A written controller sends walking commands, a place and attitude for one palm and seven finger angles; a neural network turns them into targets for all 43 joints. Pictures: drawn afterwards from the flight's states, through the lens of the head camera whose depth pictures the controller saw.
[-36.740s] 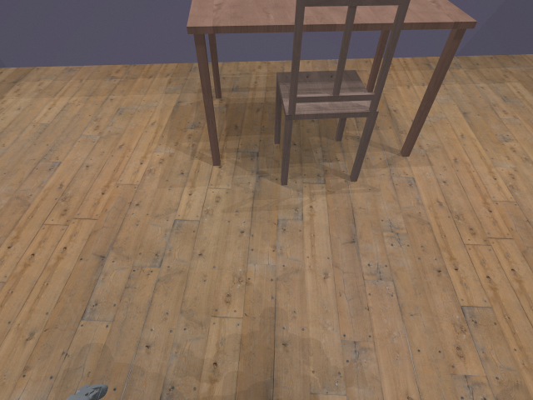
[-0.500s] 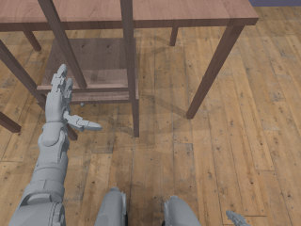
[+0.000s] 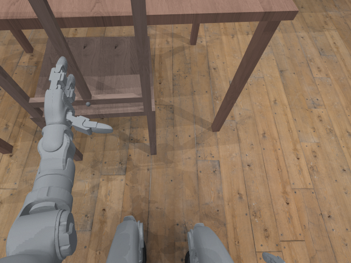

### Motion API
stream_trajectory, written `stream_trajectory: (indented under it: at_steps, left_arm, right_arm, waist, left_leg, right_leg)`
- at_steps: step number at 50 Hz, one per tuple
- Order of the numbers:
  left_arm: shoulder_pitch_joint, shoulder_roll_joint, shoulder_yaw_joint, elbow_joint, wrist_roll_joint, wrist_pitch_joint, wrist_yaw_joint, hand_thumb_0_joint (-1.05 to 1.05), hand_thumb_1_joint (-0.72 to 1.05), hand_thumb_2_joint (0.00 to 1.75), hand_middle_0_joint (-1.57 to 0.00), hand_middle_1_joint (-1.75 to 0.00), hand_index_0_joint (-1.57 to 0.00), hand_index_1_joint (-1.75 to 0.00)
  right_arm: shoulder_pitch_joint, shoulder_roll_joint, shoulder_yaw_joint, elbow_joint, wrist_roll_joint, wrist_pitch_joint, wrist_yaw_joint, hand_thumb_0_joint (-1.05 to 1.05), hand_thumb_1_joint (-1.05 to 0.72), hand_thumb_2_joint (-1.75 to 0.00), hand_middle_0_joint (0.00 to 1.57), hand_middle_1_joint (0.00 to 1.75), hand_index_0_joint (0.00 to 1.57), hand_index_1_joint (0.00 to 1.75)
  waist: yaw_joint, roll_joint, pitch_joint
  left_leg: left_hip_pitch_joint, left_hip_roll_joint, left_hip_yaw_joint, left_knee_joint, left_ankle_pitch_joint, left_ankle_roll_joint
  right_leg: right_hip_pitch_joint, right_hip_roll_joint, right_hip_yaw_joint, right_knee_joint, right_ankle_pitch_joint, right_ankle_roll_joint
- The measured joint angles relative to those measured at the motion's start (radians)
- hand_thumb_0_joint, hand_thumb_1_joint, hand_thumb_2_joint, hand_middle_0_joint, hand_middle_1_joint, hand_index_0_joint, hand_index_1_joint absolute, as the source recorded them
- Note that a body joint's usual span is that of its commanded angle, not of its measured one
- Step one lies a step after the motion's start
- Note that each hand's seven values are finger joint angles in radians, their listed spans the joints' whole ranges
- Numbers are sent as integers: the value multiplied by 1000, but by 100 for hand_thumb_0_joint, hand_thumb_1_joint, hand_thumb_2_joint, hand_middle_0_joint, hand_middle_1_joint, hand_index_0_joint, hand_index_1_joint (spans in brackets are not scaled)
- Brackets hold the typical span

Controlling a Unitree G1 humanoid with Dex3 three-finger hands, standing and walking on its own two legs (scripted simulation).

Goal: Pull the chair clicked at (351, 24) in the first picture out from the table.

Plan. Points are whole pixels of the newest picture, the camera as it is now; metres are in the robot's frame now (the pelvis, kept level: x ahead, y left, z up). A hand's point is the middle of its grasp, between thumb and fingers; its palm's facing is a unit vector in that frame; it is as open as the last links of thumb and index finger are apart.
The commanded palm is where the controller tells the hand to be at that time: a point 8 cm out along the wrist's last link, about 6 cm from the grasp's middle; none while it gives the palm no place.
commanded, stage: push the fingers through the gap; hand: left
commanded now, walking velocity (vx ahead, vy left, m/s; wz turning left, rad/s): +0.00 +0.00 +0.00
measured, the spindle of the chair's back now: (65, 55) +0.59 +0.25 +0.05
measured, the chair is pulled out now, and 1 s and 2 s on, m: -0.09 -0.09 -0.09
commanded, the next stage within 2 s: hook a spindle and tug to test in 0.40 s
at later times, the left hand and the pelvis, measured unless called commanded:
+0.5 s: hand (86, 103) +0.47 +0.19 +0.03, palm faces +0.10 -0.99 -0.03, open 16.9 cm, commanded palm +0.44 +0.22 +0.03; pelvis +0.00 +0.00 +0.00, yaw +0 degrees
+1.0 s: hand (92, 103) +0.47 +0.18 +0.03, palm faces +0.10 -0.99 -0.03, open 13.2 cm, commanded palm +0.44 +0.22 +0.03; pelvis +0.00 +0.00 +0.00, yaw +0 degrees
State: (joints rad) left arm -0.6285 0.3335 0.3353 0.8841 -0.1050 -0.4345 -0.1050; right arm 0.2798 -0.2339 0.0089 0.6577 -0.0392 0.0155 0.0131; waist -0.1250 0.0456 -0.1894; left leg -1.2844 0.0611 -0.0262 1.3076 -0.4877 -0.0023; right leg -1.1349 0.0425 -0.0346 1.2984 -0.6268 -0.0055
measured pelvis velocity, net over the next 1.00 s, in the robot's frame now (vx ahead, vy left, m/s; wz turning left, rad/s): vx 0.00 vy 0.00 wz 0.00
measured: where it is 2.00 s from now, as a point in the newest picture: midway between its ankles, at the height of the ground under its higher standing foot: outside the picture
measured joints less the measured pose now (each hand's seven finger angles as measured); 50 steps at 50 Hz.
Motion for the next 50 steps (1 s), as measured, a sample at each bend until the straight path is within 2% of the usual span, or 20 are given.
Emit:
stream_trajectory:
  at_steps: [14,20,30,36,43,50]
  left_arm:
    - [-3,-4,1,20,10,-12,14,-2,-50,30,-6,-8,-6,-8]
    - [-24,13,16,48,15,-29,11,-2,-50,30,-6,-8,-6,-8]
    - [-44,8,-9,54,11,-16,12,-2,-50,30,-7,-11,-7,-11]
    - [-38,-4,-1,47,24,-23,31,-2,-50,30,-13,-29,-13,-29]
    - [-24,-5,-5,27,23,-23,37,-2,-49,30,-23,-62,-23,-62]
    - [-10,-11,-8,24,19,-19,38,-2,-33,37,-35,-99,-35,-99]
  right_arm:
    - [12,0,2,3,-1,30,9,1,-90,-90,20,30,20,30]
    - [4,-1,4,3,-3,29,6,1,-90,-90,20,30,20,30]
    - [0,-3,0,2,-2,38,8,1,-90,-90,20,30,20,30]
    - [-3,3,3,-3,-6,42,11,1,-90,-90,20,30,20,30]
    - [0,7,1,-9,-5,48,16,1,-90,-90,20,30,20,30]
    - [3,6,2,-6,-3,50,15,1,-90,-90,20,30,20,30]
  waist:
    - [-4,-1,4]
    - [-11,-5,5]
    - [-7,-1,7]
    - [-12,-2,3]
    - [-13,-1,5]
    - [-10,-1,2]
  left_leg:
    - [4,-1,0,-7,4,3]
    - [-6,0,-3,1,3,3]
    - [-13,-4,-7,2,3,4]
    - [-11,-3,-3,-1,2,4]
    - [-6,-1,-1,-2,-1,2]
    - [3,-1,0,-8,-1,1]
  right_leg:
    - [5,0,1,-10,6,3]
    - [-3,1,-2,-3,4,2]
    - [-7,-2,-6,-5,4,4]
    - [-7,-1,-2,-7,4,4]
    - [-4,1,1,-7,2,3]
    - [4,0,2,-11,1,1]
